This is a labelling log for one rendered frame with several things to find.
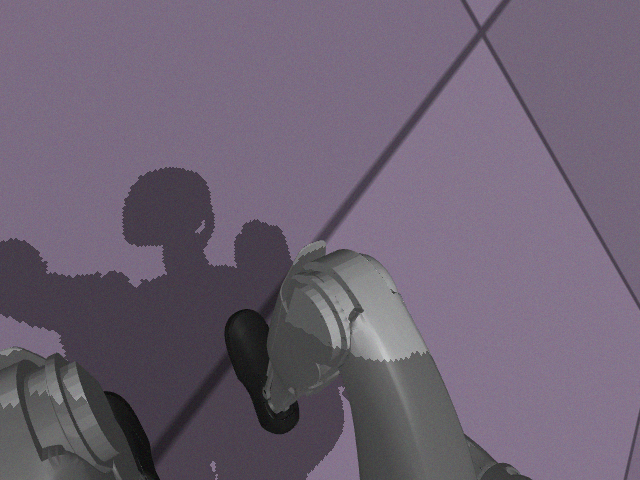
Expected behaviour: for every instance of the right robot arm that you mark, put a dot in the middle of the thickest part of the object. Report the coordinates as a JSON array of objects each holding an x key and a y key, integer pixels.
[{"x": 503, "y": 471}]

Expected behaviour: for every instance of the right robot hand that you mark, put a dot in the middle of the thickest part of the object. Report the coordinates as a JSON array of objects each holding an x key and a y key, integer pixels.
[{"x": 482, "y": 461}]

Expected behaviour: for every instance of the left robot foot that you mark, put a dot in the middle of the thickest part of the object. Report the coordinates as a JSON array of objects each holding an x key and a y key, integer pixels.
[{"x": 134, "y": 433}]

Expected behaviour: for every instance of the right robot foot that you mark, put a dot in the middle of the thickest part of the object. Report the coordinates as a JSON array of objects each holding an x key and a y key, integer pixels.
[{"x": 246, "y": 334}]

